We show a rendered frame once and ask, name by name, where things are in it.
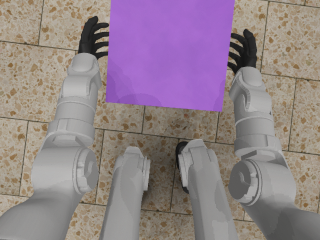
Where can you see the robot right shin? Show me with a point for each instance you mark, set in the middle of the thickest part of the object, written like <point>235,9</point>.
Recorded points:
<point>200,142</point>

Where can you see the left robot upper arm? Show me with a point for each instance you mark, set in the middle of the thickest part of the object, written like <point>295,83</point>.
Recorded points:
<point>60,178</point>

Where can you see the right robot upper arm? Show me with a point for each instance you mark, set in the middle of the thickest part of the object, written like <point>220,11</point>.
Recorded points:
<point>267,192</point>

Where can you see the robot right forearm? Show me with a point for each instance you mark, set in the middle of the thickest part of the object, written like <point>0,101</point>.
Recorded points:
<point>254,122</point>

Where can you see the robot left forearm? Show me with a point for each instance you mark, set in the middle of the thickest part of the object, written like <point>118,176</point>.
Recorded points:
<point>76,106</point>

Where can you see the left robot hand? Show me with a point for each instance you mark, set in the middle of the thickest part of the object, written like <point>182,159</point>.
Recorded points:
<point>88,38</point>

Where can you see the carton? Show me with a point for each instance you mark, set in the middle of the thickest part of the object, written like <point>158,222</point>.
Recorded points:
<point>169,53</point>

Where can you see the right robot thigh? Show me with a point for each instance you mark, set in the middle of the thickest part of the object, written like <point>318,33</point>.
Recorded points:
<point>212,216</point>

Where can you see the right robot hand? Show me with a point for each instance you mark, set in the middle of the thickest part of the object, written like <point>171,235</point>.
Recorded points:
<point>247,53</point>

